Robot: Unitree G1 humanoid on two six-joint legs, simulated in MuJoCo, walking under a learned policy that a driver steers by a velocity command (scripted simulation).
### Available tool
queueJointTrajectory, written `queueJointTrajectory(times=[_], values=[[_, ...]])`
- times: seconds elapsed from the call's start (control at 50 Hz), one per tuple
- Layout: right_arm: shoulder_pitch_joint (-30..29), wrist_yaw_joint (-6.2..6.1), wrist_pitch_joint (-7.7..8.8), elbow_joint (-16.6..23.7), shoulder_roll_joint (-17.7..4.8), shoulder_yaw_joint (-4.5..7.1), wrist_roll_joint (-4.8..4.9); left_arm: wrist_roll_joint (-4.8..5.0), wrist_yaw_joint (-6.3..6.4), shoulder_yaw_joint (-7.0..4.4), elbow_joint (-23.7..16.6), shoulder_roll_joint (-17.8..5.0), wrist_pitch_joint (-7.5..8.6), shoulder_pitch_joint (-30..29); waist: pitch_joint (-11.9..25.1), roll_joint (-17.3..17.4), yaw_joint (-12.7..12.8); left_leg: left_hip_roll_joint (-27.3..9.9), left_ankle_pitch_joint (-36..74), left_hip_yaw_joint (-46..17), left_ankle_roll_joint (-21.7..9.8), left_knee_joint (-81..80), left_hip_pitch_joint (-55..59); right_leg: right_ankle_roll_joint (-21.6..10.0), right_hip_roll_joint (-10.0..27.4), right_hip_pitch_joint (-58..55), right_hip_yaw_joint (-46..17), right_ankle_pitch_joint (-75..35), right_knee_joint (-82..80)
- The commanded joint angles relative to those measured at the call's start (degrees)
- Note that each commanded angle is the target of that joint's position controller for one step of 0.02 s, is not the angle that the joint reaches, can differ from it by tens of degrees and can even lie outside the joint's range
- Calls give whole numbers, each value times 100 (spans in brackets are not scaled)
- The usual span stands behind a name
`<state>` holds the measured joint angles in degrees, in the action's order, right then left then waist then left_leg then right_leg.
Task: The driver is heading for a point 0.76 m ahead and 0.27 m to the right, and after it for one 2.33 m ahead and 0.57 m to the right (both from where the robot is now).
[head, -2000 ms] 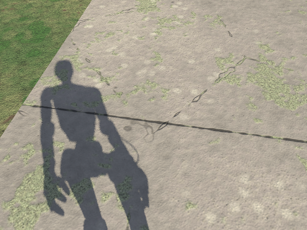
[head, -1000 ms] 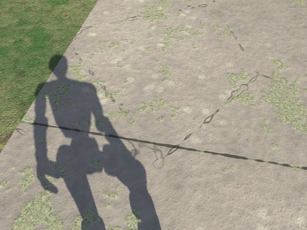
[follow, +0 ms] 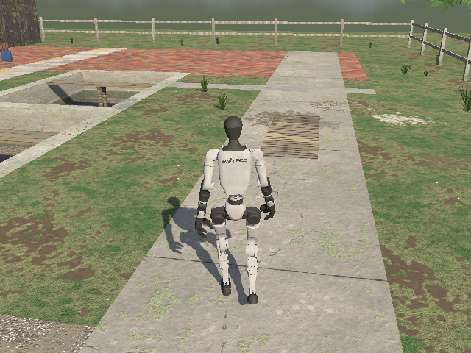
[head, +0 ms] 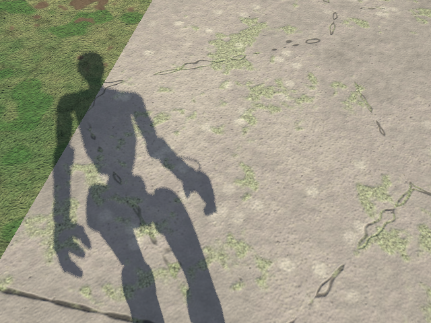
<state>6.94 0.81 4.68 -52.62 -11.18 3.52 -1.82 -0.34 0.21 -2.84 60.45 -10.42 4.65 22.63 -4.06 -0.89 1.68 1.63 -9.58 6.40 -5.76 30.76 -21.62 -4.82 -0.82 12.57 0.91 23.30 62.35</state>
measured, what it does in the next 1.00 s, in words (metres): walks ahead, turning right: right foot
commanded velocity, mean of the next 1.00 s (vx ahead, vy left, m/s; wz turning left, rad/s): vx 0.50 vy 0.00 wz -0.38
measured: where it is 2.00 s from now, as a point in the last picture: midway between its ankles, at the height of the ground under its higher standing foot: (317, 186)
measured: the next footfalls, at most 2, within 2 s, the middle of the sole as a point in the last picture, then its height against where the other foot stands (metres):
right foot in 0.50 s outside the picture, level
left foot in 1.06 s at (242, 228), level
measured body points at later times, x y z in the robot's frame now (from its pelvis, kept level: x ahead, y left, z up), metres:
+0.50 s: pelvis +0.26 -0.02 -0.01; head +0.30 -0.03 +0.44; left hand +0.46 +0.17 -0.13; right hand +0.16 -0.24 -0.16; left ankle +0.08 +0.07 -0.72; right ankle +0.36 -0.09 -0.73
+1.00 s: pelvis +0.53 -0.07 +0.01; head +0.56 -0.10 +0.45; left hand +0.59 +0.20 -0.12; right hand +0.66 -0.37 -0.09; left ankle +0.73 -0.02 -0.70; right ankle +0.36 -0.09 -0.73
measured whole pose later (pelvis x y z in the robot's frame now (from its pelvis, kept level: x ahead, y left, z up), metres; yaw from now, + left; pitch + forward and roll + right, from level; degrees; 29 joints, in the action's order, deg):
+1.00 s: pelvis +0.53 -0.07 +0.01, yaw -26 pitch +2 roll +0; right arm -0.7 1.6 2.5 -41.8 -13.6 1.3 -1.7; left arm -0.8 0.8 -4.3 52.6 -14.5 3.1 26.9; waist -2.1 1.8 6.2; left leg -1.6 -3.9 -1.1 1.1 34.7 -33.9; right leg -6.7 -7.8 -2.5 -11.9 20.2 16.8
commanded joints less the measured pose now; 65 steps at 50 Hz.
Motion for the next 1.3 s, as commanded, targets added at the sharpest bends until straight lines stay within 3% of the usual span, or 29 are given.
queueJointTrajectory(times=[0.02,0.04,0.06,0.16,0.26,0.38,0.44,0.48,0.5,0.52,0.54,0.56,0.58,0.6,0.62,0.66,0.72,0.82,0.94,0.98,1.02,1.04,1.06,1.08,1.1,1.12,1.14,1.2,1.3], values=[[852,-15,57,-118,-443,92,63,-87,-43,-112,-385,-416,45,-83,362,251,-201,-1724,257,-2270,-697,-1938,1722,-76,509,1980,-348,-664,677],[895,-47,87,-204,-268,30,83,-153,-80,-99,-353,-319,-36,37,327,359,-56,-1518,567,-1895,-563,-2042,1447,-17,586,1716,-321,-743,450],[1067,-68,127,-284,-260,12,87,-172,-112,-99,-338,-247,-103,91,347,420,-8,-1465,882,-1728,-545,-2078,1377,32,577,1597,-271,-787,341],[1652,-105,190,-460,-540,32,115,-170,-196,-102,-630,-287,-271,-785,31,388,-50,-1319,1231,-1202,-518,-2402,1522,253,707,2402,-47,-1493,-311],[2063,-144,206,-546,-454,-27,81,-73,-228,-37,-938,-243,-255,-1705,-199,423,-270,-1238,1711,-544,-254,-2492,1863,233,513,2685,-36,-2272,-1463],[2405,-261,201,-713,-490,-38,44,-112,-253,37,-1285,-199,-198,-2442,-339,442,-427,-1476,3004,62,-194,-2116,2713,-73,289,2475,506,-2138,-2599],[2210,-337,152,-688,-722,15,33,-133,-211,-46,-1231,-339,-178,-1981,40,632,-136,-1573,5393,348,-131,-1035,3061,-409,-148,1688,849,-1374,-2787],[2052,-330,62,-613,-886,66,30,-160,-176,-187,-903,-564,-137,-842,681,671,328,-1553,5649,491,-97,720,2865,-704,-488,424,897,-1173,-3184],[1867,-299,55,-467,-914,72,74,-246,-143,-323,-696,-864,-113,-37,1074,472,745,-1435,4452,560,28,2144,1865,-981,-140,-873,244,-1179,-3523],[2001,-186,88,-101,-449,-11,216,-299,-78,-511,-747,-1508,-134,344,1710,-719,626,-576,495,627,318,4510,-383,-1817,1599,-2667,-2399,-1216,-3653],[1616,-132,142,117,-661,50,149,-112,-113,-512,-756,-1572,-217,177,1960,-563,479,134,-1919,-528,350,5451,-1518,-2159,2116,-2924,-4347,-1425,-4491],[1092,-90,196,308,-677,47,112,-25,-98,-473,-780,-1462,-250,-241,1083,-163,318,-333,-1355,-893,297,5256,-2070,-1920,1929,-2248,-3396,-1247,-4643],[992,-75,247,347,-687,37,130,-12,-92,-392,-825,-1137,-244,-538,592,168,134,-541,-914,-847,310,4758,-1917,-1649,1743,-1484,-2838,-1527,-4837],[1026,-89,216,314,-643,47,93,-9,-75,-332,-866,-937,-218,-760,283,378,-105,-695,-779,-840,365,4275,-1611,-1397,1446,-868,-2361,-2020,-4953],[1118,-94,105,328,-590,37,-14,37,-40,-279,-872,-801,-180,-852,206,311,-288,-788,-746,-843,473,3929,-1262,-1244,1169,-429,-1974,-2402,-5021],[1154,-52,-106,374,-501,25,-111,58,-23,-265,-864,-862,-65,-711,293,127,-376,-809,-707,-758,644,3551,-1004,-1190,899,-176,-1634,-2995,-5041],[577,-13,-227,650,-534,24,-100,60,-23,-312,-849,-1111,-24,-345,218,-43,-256,-823,-177,-625,838,2886,-1349,-1078,705,-171,-1498,-3234,-5127],[-548,22,-260,1106,-630,5,-59,45,-19,-307,-872,-1139,-84,320,181,-244,184,-682,656,-649,909,1780,-2020,-793,659,-944,-1756,-3364,-5018],[-1456,78,-154,1578,-676,-105,7,-47,63,-316,-967,-1247,-112,673,116,-346,433,-340,681,-673,753,644,-1976,-841,795,-1677,-2116,-3972,-4559],[-1248,65,-96,1614,-797,-97,35,-64,108,-343,-1059,-1350,-104,494,146,-419,247,-250,545,-758,621,182,-1346,-686,852,-1611,-2243,-4221,-4339],[-256,-21,-32,1350,-1040,-7,63,-69,80,-373,-1202,-1492,-73,84,514,-422,-227,42,155,-663,426,-167,271,-409,670,-1134,-2159,-5179,-3580],[556,-95,34,1146,-1195,60,51,-23,17,-375,-1237,-1510,-34,-48,960,-153,-649,-66,402,-703,285,-521,1424,-270,347,-807,-1925,-5155,-2548],[1427,-203,77,1107,-1572,149,-89,50,-46,-273,-1410,-1146,15,3,1789,351,-932,-1220,-593,-1811,37,-613,2809,-170,0,-37,-1633,-3619,-1049],[1410,-217,15,1177,-2051,242,-219,235,-26,-171,-1560,-598,-21,698,2332,1716,-474,-2776,-663,-4369,-554,-1107,4008,1,-906,1714,-940,819,519],[1128,-172,-71,1205,-1705,227,-92,9,26,-215,-1451,-1114,-104,775,2057,1268,-287,-2762,-1341,-5085,-719,-1313,3468,-62,-412,2228,-872,669,1157],[716,-156,-89,1286,-1138,94,-32,-72,-5,-235,-1413,-1180,-157,373,1174,559,-233,-2483,-1445,-4120,-599,-1456,2593,-28,-135,2275,-784,90,1149],[524,-133,-76,1259,-853,14,-25,-89,-60,-214,-1449,-1088,-179,48,679,211,-220,-2133,-940,-3196,-459,-1616,1957,24,52,2182,-711,-268,875],[738,-127,38,1035,-845,-8,23,-176,-221,-198,-1535,-946,-359,-98,408,715,-82,-1667,458,-1829,-233,-1902,1326,131,283,1897,-548,-501,541],[1088,-74,171,850,-936,46,95,-184,-369,-140,-1916,-829,-456,-927,300,624,-126,-1705,1244,-908,-349,-2188,1574,231,462,2689,-431,-1209,200]])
